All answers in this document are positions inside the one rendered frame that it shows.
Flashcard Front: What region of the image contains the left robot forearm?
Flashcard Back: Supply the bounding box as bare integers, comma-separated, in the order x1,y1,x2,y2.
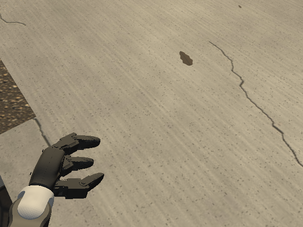
7,185,55,227

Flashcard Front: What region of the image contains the left robot hand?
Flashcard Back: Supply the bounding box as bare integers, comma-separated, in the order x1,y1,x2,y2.
28,132,104,200

